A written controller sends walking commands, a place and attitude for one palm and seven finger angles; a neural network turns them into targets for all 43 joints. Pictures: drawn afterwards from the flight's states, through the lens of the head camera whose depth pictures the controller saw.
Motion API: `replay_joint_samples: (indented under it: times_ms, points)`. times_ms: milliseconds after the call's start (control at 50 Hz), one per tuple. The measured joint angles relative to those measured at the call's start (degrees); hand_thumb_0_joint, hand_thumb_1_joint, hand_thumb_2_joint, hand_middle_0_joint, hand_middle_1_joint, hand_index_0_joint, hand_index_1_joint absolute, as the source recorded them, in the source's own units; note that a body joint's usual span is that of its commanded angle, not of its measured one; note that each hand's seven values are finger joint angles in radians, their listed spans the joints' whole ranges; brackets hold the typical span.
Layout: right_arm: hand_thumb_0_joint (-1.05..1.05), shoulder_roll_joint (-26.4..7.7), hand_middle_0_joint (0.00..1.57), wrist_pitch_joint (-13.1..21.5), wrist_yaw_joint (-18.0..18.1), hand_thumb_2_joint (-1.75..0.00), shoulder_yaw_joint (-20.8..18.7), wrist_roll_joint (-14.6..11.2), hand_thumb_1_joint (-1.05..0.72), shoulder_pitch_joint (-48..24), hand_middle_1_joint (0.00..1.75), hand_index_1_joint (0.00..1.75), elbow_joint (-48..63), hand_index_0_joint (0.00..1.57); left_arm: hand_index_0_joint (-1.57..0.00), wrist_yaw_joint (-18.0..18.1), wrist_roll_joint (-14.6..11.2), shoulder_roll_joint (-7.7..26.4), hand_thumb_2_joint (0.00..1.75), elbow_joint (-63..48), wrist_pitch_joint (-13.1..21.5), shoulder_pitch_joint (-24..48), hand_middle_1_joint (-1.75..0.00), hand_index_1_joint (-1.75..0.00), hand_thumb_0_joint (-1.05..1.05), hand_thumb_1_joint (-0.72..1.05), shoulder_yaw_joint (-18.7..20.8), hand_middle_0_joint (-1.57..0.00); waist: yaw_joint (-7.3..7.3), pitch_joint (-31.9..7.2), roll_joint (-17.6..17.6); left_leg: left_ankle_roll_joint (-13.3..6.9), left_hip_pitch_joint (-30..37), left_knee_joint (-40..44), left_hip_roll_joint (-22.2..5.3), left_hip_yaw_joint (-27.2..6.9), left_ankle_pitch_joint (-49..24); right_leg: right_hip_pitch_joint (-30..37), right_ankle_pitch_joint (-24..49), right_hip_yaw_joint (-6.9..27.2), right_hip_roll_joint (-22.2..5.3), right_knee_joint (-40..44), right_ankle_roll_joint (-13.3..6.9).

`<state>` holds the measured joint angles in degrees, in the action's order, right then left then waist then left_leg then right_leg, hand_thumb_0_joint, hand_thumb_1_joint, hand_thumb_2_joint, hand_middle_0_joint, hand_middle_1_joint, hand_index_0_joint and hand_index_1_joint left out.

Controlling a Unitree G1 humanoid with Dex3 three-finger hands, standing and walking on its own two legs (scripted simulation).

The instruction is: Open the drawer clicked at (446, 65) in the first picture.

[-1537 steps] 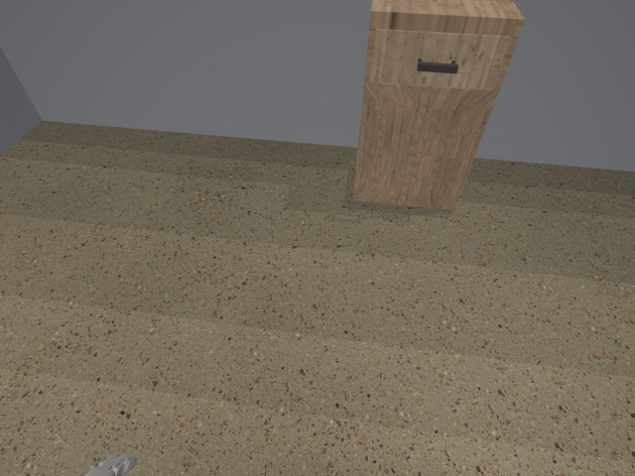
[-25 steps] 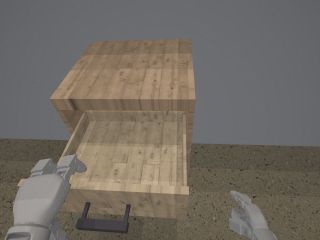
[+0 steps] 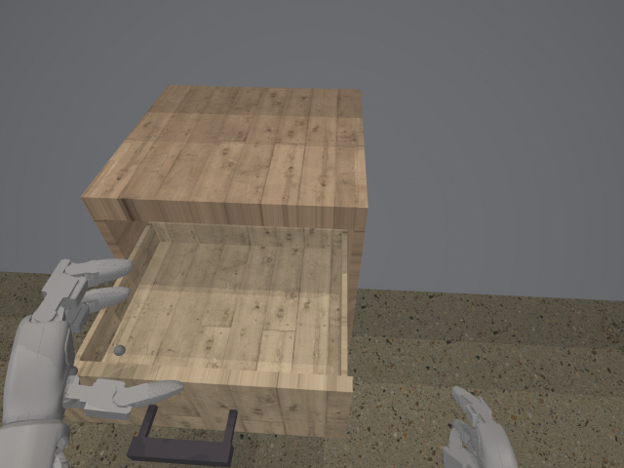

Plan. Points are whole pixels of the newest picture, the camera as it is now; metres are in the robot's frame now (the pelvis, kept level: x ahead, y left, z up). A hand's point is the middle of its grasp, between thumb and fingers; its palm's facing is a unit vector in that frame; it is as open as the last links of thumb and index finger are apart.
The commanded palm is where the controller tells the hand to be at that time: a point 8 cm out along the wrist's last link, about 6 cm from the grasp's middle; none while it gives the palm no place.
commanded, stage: draw the hand back to the body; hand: left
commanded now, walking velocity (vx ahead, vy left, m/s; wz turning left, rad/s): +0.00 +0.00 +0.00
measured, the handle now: (186, 433) +0.18 +0.20 -0.08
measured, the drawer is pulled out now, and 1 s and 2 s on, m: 0.28 0.28 0.28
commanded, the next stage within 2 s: step back with the hand held close in 0.68 s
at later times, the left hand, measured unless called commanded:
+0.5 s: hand (96, 341) +0.19 +0.23 +0.16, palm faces +0.40 -0.82 -0.41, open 8.4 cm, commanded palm +0.13 +0.27 +0.18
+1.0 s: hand (82, 359) +0.17 +0.24 +0.15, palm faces +0.32 -0.82 -0.47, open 7.4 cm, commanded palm +0.10 +0.28 +0.18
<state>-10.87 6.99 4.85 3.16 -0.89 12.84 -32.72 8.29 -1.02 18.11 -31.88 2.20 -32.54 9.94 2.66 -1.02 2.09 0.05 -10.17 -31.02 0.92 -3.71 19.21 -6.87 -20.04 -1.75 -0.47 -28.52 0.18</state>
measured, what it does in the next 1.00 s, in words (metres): stands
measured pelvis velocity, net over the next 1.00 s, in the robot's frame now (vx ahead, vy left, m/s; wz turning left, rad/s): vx -0.03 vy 0.00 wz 0.02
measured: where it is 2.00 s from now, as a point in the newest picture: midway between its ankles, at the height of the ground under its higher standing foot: outside the picture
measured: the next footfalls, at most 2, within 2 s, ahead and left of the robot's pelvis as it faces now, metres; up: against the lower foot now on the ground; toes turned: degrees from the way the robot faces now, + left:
right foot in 1.84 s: -0.15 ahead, -0.14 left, +0.00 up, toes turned -3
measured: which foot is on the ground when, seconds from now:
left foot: down 0.00-1.00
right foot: down 0.00-1.00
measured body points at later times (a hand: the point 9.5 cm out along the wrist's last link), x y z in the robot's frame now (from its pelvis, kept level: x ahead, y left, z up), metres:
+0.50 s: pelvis +0.00 -0.01 +0.01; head -0.01 -0.04 +0.46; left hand +0.16 +0.27 +0.18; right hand +0.21 -0.23 -0.07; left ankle -0.03 +0.12 -0.73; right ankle -0.05 -0.12 -0.73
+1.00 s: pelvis -0.03 +0.00 +0.01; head +0.01 -0.01 +0.45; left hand +0.15 +0.28 +0.18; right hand +0.17 -0.23 -0.08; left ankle -0.03 +0.12 -0.73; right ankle -0.05 -0.12 -0.73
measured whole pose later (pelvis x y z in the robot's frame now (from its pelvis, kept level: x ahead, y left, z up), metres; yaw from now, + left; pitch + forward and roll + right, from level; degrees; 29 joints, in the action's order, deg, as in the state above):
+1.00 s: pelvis -0.03 +0.00 +0.01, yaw +1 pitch +2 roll -1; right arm -13.0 -0.3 3.8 0.0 -1.0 7.5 -32.2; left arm 5.7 -2.8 20.3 -32.2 6.6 -33.8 19.2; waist 0.6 2.8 2.6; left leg 0.3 -15.3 -27.9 0.3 -5.1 14.3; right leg -10.6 -14.4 -3.2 0.2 -23.3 0.1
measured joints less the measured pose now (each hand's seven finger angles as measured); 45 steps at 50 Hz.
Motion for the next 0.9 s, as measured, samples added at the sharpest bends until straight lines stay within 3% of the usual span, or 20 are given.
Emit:
replay_joint_samples:
  times_ms: [100, 280, 420, 580, 800, 900]
  points:
    - [0.01, -0.12, 0.20, -0.78, -0.50, -0.90, -0.89, 0.07, -0.91, -1.69, 0.30, 0.30, -1.46, 0.20, -0.27, -0.97, -1.24, 0.48, 0.49, 2.19, 0.83, 0.53, -0.92, -0.92, -0.01, -0.05, 3.28, -0.28, -0.28, 0.56, 0.85, 0.24, 0.46, 1.99, -0.39, 0.22, -1.04, 0.17, 0.99, 0.23, 0.33, 1.64, -0.23]
    - [0.02, -1.43, 0.20, -1.12, -0.21, -0.90, -2.50, 0.11, -0.91, -2.84, 0.30, 0.30, -2.32, 0.20, -0.25, -1.77, -1.69, 0.63, 0.62, 1.95, 0.49, -1.47, -0.72, -0.72, -0.01, 0.25, 4.12, -0.25, 0.63, 0.35, 1.60, 0.59, 1.30, 4.06, -0.76, -0.01, -1.95, 1.04, 1.82, -0.01, 0.66, 3.66, -0.56]
    - [0.01, -1.64, 0.20, -1.73, 0.20, -0.90, -2.68, -0.12, -0.91, -4.02, 0.30, 0.30, -2.22, 0.20, -0.24, -1.48, -2.16, 0.75, 0.72, 3.87, 0.78, 1.55, -0.56, -0.56, 0.00, 0.49, 6.38, -0.24, 1.07, 0.53, 1.86, 0.80, 2.32, 4.76, -0.88, -0.28, -2.31, 2.09, 2.08, -0.30, 0.78, 4.27, -0.77]
    - [0.01, -1.20, 0.20, -2.07, -0.29, -0.90, -2.39, -0.06, -0.91, -4.32, 0.30, 0.30, -1.81, 0.20, -0.22, -1.99, -2.50, -0.21, 0.84, 4.32, 0.46, 1.59, -0.39, -0.39, 0.00, 0.75, 5.45, -0.22, 0.84, 0.79, 1.71, 0.84, 2.78, 5.58, -0.90, -0.03, -2.93, 2.24, 2.50, -0.08, 0.76, 4.58, -0.80]
    - [0.01, -0.99, 0.20, -2.43, -0.37, -0.90, -2.26, -0.06, -0.91, -3.52, 0.30, 0.30, -2.48, 0.20, -0.21, -1.84, -2.47, 0.57, 0.89, 3.79, 0.54, 1.23, -0.31, -0.31, 0.01, 0.88, 6.09, -0.21, 0.70, 1.02, 1.82, 0.76, 2.89, 5.86, -0.87, 0.01, -3.45, 2.49, 3.19, -0.07, 0.72, 5.19, -0.70]
    - [0.01, -1.34, 0.20, -4.92, -0.78, -0.90, -2.21, -0.17, -0.91, -4.07, 0.30, 0.30, -0.75, 0.20, -0.21, -2.30, -2.02, 1.90, 0.90, 2.69, 2.91, 2.14, -0.31, -0.31, 0.01, 0.89, 9.34, -0.21, -1.01, 2.11, 1.52, 0.67, -1.36, 3.78, -1.06, -1.57, -3.78, 0.07, 4.47, -1.63, 1.10, 5.91, -0.54]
